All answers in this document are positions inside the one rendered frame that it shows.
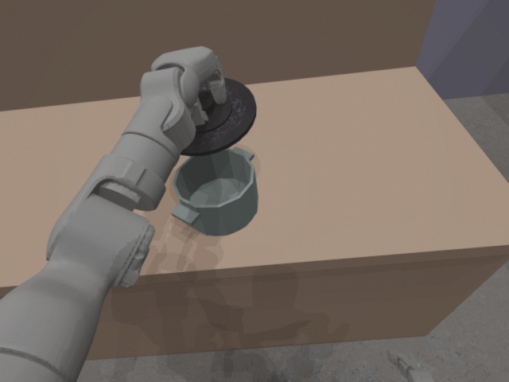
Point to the table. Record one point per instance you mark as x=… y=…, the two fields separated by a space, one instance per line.
x=378 y=213

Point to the left robot forearm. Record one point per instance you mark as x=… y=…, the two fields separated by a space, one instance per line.
x=134 y=174

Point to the robot left upper arm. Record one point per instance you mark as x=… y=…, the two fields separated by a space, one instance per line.
x=48 y=323

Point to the lid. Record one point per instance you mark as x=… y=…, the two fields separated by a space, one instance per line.
x=227 y=123

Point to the knob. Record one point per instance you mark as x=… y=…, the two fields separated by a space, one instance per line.
x=207 y=102

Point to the right robot hand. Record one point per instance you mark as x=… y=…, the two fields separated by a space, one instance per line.
x=408 y=367

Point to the left robot hand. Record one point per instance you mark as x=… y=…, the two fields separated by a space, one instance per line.
x=207 y=68

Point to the pot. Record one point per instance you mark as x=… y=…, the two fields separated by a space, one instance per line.
x=217 y=192

